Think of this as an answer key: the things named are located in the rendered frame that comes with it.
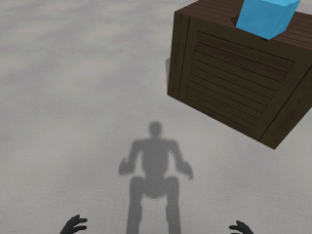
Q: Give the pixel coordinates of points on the robot right hand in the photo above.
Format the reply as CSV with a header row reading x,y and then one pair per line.
x,y
242,227

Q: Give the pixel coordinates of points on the carton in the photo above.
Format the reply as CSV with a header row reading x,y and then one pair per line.
x,y
266,18

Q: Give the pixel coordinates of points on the robot left hand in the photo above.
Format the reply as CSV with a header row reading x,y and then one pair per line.
x,y
69,226

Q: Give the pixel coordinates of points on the pedestal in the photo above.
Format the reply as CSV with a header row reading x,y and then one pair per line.
x,y
261,88

